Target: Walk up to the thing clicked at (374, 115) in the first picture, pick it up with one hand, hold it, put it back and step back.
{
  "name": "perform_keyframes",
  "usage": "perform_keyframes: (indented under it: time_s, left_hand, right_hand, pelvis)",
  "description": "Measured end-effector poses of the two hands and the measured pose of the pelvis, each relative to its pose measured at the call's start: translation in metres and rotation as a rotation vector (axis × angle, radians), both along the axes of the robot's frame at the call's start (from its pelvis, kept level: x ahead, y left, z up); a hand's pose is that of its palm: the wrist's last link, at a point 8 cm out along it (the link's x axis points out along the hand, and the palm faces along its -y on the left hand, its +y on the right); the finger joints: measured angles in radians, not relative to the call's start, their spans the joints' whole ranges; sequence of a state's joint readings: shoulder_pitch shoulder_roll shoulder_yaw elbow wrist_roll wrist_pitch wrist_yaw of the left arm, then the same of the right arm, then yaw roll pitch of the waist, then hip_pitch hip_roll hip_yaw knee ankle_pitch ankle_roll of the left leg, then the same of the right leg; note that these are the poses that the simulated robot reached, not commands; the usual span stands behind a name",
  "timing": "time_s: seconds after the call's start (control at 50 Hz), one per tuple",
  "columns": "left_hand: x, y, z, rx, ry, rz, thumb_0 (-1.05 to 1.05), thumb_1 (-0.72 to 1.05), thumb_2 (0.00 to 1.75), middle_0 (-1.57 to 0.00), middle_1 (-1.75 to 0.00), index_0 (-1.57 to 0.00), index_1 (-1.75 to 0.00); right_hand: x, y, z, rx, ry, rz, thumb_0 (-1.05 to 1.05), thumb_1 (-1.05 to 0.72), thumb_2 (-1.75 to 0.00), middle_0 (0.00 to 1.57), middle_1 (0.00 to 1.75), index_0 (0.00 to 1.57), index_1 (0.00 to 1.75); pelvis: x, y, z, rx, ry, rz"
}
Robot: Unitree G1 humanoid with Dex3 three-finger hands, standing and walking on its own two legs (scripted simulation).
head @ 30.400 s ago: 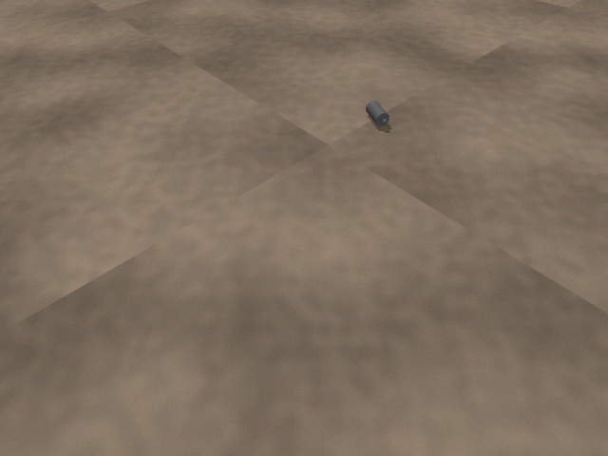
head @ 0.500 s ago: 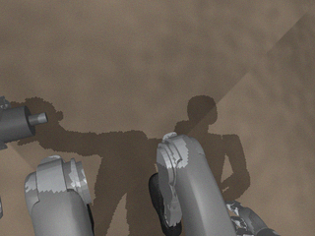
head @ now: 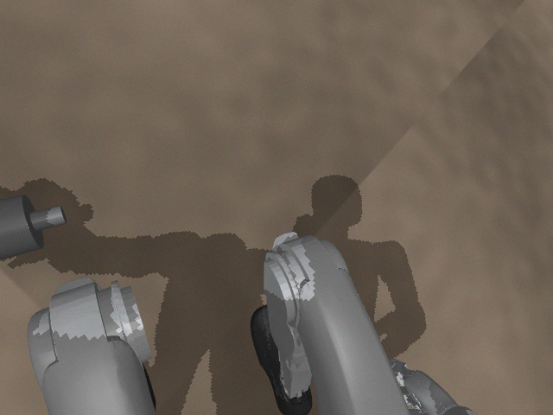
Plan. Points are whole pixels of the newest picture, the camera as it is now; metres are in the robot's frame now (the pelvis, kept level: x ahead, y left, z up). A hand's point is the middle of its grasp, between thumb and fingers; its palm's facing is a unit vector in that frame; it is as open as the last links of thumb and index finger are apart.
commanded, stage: open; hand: left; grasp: from above
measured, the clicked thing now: out of the picture +0.40 +0.33 -0.25
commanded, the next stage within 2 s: withdraw in 0.70 s
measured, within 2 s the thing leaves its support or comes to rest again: rests again in 0.12 s
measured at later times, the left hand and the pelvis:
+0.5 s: hand out of the picture +0.40 +0.35 -0.22, palm faces -0.43 -0.14 -0.89, open 13.7 cm; pelvis +0.00 +0.00 +0.01, yaw +0 degrees
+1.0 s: hand out of the picture +0.40 +0.35 -0.21, palm faces -0.36 -0.15 -0.92, open 13.9 cm; pelvis +0.00 +0.00 +0.01, yaw +0 degrees
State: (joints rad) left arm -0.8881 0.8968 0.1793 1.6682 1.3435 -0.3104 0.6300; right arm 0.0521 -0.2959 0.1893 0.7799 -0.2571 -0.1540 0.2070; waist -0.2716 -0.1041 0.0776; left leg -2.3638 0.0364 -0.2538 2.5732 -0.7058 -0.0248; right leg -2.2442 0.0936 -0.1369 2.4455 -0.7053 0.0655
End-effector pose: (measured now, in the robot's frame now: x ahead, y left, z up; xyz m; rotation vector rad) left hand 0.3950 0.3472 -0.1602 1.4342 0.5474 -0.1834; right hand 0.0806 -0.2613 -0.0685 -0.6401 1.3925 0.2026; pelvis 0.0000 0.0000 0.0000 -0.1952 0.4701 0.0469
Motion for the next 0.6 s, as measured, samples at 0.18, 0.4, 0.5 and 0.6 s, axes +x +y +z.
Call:
perform_keyframes:
  time_s: [0.18,0.4,0.5,0.6]
  left_hand:
    - [0.004,0.004,-0.001,0.013,-0.026,0.003,-0.01,-0.21,0.72,-0.4,-0.75,-0.41,-0.74]
    - [0.009,0.006,-0.004,0.016,-0.011,0.016,-0.01,-0.38,0.89,-0.19,-0.92,-0.2,-0.91]
    - [0.008,0.006,-0.003,0.011,-0.006,0.017,0.0,-0.44,0.95,-0.13,-0.97,-0.14,-0.96]
    - [0.008,0.007,-0.001,0.004,-0.016,0.027,0.0,-0.48,0.98,-0.1,-0.99,-0.11,-0.99]
  right_hand:
    - [-0.005,0.001,0.006,-0.005,0.008,0.012,0.0,-0.9,-0.89,0.2,0.3,0.2,0.3]
    - [-0.001,0.005,0.01,0.018,0.016,0.027,0.0,-0.9,-0.89,0.2,0.3,0.2,0.3]
    - [0.005,0.006,0.009,0.036,0.015,0.043,0.0,-0.9,-0.89,0.2,0.3,0.2,0.3]
    - [0.01,0.003,0.008,0.037,0.003,0.057,0.0,-0.9,-0.89,0.2,0.3,0.2,0.3]
  pelvis:
    - [-0.001,0.002,0.001,-0.01,0.0,-0.001]
    - [0.002,0.003,0.004,-0.021,0.013,0.002]
    - [0.002,0.002,0.006,-0.018,0.014,0.004]
    - [0.0,0.001,0.006,-0.015,0.008,0.002]
